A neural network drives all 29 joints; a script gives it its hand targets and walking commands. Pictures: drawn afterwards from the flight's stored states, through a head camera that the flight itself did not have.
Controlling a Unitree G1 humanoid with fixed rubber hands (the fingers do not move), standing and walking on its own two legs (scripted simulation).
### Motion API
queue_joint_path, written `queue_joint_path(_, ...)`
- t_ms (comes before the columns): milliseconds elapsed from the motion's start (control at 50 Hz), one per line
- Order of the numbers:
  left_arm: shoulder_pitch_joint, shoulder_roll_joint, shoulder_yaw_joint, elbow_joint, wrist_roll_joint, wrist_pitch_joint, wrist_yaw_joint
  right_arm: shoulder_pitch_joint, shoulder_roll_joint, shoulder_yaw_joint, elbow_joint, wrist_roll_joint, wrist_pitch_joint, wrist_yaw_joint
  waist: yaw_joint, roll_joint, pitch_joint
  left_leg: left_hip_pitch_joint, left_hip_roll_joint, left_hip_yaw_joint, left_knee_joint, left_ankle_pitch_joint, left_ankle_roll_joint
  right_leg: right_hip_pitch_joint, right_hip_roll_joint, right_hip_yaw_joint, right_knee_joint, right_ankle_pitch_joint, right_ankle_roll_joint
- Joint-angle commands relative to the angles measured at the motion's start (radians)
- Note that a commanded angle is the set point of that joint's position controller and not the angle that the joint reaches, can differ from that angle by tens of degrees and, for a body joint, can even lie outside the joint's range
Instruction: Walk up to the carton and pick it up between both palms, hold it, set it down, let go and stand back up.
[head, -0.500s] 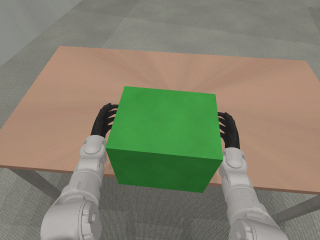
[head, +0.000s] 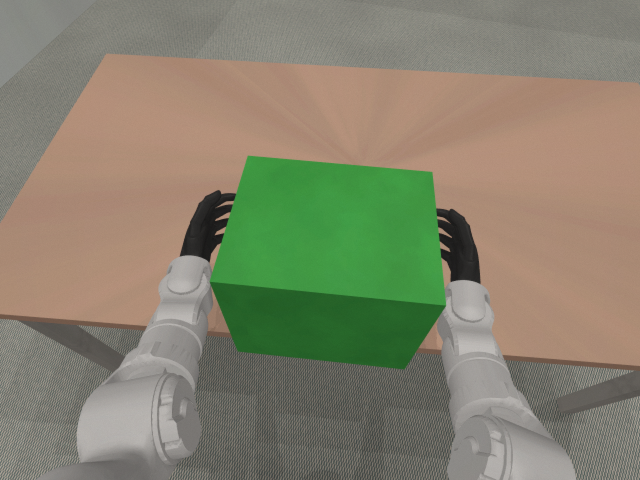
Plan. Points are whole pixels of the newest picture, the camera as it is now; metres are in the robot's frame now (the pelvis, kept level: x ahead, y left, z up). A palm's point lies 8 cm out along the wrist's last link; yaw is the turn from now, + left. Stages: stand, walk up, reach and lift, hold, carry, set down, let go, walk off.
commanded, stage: set down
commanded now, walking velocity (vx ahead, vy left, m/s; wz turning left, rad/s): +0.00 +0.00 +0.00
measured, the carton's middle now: (329, 266) +0.41 -0.01 -0.04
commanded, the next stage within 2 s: none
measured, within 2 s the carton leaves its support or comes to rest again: rests again in 0.46 s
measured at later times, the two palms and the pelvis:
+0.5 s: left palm (207, 257) +0.42 +0.17 -0.02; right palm (455, 278) +0.38 -0.18 -0.02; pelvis +0.00 +0.01 -0.01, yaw -1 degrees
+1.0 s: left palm (206, 261) +0.41 +0.17 -0.02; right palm (455, 280) +0.38 -0.18 -0.02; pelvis -0.02 +0.00 -0.01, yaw -1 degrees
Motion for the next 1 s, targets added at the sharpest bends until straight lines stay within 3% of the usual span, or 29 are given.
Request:
queue_joint_path(0,-0.636,-0.519,-0.187,-0.118,0.047,-0.097,-0.077,-0.659,0.495,0.339,-0.078,-0.064,-0.100,0.126,-0.007,0.033,-0.671,0.225,0.038,-0.040,0.068,0.366,-0.025,0.416,-0.015,0.052,0.145,0.535,0.023)
queue_joint_path(340,-0.638,-0.531,-0.195,-0.024,0.042,-0.174,-0.063,-0.653,0.499,0.345,-0.019,-0.080,-0.169,0.137,0.000,0.030,-0.787,0.172,0.042,-0.039,0.109,0.472,-0.027,0.330,-0.008,0.063,0.176,0.604,0.019)
queue_joint_path(620,-0.661,-0.477,-0.180,0.032,0.031,-0.208,-0.057,-0.657,0.475,0.267,0.037,-0.116,-0.158,0.149,-0.010,0.054,-0.736,0.136,0.046,-0.046,0.107,0.314,-0.035,0.198,-0.016,0.062,0.165,0.413,0.002)
queue_joint_path(980,-0.661,-0.406,-0.122,0.068,0.044,-0.211,-0.059,-0.660,0.460,0.187,0.038,-0.166,-0.125,0.157,-0.010,0.042,-0.672,0.035,0.053,-0.050,0.085,0.167,-0.020,0.172,-0.032,0.062,0.174,0.308,0.006)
